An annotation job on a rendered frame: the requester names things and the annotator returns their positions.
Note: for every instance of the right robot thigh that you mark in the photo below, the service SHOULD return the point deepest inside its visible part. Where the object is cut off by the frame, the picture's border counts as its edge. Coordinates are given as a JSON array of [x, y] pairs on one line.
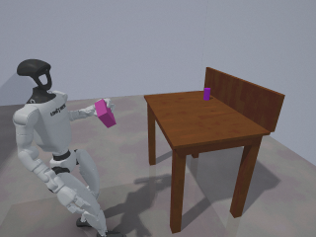
[[72, 182]]

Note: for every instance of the left robot hand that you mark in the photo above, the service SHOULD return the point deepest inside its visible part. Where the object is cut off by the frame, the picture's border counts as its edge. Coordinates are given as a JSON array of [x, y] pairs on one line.
[[109, 105]]

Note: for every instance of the robot left forearm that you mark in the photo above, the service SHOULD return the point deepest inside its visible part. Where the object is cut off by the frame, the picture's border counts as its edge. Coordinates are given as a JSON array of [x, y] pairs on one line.
[[81, 114]]

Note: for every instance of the robot right forearm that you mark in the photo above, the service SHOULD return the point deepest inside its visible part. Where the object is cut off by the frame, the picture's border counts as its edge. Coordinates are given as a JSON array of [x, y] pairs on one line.
[[45, 174]]

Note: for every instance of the robot torso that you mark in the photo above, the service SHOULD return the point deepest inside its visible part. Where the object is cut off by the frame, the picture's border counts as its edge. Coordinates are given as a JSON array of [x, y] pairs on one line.
[[52, 133]]

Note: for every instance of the robot left upper arm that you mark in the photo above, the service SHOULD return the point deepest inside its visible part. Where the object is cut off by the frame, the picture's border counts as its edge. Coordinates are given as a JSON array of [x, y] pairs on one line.
[[64, 96]]

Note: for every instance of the robot right upper arm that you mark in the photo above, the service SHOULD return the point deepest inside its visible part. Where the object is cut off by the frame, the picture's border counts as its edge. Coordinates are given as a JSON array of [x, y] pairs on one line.
[[25, 120]]

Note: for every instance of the right robot hand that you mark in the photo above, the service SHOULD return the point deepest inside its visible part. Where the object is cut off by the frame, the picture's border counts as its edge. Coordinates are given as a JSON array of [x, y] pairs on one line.
[[66, 195]]

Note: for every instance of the sponge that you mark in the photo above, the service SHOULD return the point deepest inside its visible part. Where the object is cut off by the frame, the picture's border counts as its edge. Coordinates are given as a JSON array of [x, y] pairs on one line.
[[104, 113]]

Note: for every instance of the table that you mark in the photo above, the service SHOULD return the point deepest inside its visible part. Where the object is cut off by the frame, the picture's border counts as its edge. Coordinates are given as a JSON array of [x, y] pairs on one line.
[[238, 113]]

